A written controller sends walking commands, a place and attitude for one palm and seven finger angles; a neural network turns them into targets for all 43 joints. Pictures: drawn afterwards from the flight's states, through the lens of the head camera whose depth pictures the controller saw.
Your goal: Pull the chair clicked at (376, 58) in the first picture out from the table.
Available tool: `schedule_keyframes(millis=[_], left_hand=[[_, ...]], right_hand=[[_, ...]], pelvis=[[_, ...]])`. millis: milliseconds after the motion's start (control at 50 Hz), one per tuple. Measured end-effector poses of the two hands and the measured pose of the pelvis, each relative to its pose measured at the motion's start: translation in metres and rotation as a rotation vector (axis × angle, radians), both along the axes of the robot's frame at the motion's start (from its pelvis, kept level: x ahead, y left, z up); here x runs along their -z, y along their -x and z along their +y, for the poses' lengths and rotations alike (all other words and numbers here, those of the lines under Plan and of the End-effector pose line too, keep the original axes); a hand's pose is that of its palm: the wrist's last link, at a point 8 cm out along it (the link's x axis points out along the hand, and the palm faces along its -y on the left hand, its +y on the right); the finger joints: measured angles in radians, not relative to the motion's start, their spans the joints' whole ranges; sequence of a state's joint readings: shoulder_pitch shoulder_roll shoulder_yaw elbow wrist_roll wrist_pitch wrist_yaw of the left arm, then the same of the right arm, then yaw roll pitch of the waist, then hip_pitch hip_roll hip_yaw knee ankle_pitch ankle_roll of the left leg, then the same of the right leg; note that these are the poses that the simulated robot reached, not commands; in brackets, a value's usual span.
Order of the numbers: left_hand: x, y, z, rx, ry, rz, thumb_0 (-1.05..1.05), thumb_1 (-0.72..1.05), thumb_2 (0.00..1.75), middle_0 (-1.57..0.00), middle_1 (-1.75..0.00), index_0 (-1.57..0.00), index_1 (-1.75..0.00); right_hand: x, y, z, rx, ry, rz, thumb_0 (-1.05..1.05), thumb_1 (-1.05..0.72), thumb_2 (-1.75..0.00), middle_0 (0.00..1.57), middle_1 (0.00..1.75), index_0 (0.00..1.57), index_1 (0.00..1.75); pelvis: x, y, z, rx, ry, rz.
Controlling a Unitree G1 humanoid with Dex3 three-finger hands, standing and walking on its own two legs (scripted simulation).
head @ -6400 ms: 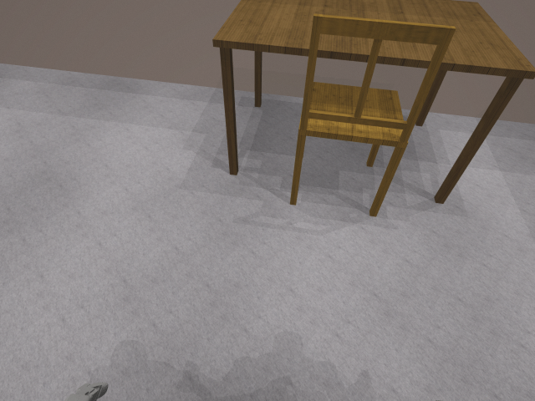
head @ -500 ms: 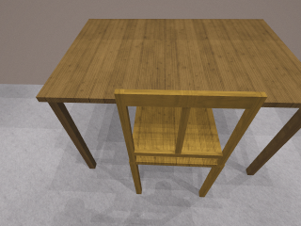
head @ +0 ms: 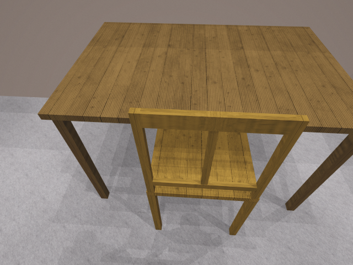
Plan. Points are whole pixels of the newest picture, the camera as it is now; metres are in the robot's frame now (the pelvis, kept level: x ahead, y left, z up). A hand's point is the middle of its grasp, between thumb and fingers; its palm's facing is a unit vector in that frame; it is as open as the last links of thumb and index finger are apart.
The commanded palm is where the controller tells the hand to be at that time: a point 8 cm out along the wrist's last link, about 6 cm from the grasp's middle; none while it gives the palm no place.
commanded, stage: come to a stop and stand still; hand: left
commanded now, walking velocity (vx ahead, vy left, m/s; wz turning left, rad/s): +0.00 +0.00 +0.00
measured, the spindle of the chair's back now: (208, 159) +0.43 -0.07 -0.08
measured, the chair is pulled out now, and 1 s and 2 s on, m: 0.00 0.00 0.00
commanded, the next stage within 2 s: look again from close up in 0.08 s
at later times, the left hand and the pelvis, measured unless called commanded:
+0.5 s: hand out of the picture -0.01 +0.17 -0.17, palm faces +0.02 -0.98 -0.19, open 7.4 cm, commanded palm none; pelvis -0.01 +0.01 +0.00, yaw +0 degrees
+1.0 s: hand out of the picture -0.01 +0.17 -0.18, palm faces +0.03 -0.98 -0.18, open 7.4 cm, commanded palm none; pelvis +0.00 +0.01 +0.00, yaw +0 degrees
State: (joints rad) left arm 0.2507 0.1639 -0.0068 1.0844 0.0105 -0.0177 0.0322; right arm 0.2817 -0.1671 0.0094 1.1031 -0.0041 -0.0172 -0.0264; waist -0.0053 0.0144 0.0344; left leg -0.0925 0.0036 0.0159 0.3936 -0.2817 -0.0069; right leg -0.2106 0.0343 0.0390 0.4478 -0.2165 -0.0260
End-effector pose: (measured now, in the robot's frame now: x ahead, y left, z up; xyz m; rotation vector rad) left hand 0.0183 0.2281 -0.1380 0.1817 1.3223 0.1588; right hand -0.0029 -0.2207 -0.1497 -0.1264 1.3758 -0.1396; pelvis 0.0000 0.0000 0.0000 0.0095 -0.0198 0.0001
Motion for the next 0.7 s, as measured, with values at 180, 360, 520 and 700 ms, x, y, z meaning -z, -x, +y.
schedule_keyframes(millis=[180, 360, 520, 700], left_hand=[[0.003, 0.019, -0.005, -0.013, 0.019, 0.039, 0.01, 0.92, 0.9, -0.2, -0.3, -0.2, -0.3], [0.004, 0.03, -0.007, -0.018, 0.031, 0.062, 0.01, 0.91, 0.9, -0.2, -0.3, -0.2, -0.3], [0.005, 0.035, -0.006, -0.024, 0.036, 0.069, 0.01, 0.91, 0.9, -0.2, -0.3, -0.2, -0.3], [0.006, 0.036, -0.006, -0.027, 0.04, 0.071, 0.01, 0.91, 0.9, -0.2, -0.3, -0.2, -0.3]], right_hand=[[-0.002, 0.012, 0.001, 0.005, 0.003, 0.024, 0.01, -0.91, -0.9, 0.19, 0.3, 0.2, 0.3], [-0.001, 0.022, 0.009, 0.012, -0.01, 0.041, 0.01, -0.91, -0.9, 0.19, 0.3, 0.2, 0.3], [0.0, 0.029, 0.017, 0.017, -0.021, 0.054, 0.01, -0.91, -0.9, 0.19, 0.3, 0.2, 0.3], [0.0, 0.028, 0.02, 0.022, -0.02, 0.05, 0.01, -0.91, -0.9, 0.19, 0.3, 0.2, 0.3]], pelvis=[[-0.001, 0.002, 0.0, 0.001, 0.002, -0.004], [-0.001, 0.006, 0.003, 0.003, 0.002, -0.005], [-0.001, 0.006, 0.005, 0.003, 0.001, -0.003], [0.0, 0.005, 0.007, 0.004, 0.001, -0.003]])
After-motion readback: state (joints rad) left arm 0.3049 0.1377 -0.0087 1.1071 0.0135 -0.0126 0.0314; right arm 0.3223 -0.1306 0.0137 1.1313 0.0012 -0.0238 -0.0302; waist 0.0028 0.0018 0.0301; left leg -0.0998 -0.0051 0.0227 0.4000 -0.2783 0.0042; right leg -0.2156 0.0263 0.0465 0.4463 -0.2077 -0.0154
